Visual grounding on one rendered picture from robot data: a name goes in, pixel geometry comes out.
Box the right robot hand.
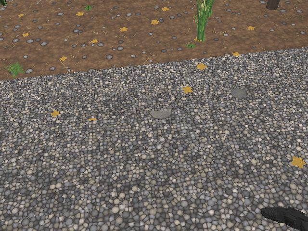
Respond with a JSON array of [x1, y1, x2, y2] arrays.
[[261, 206, 308, 231]]

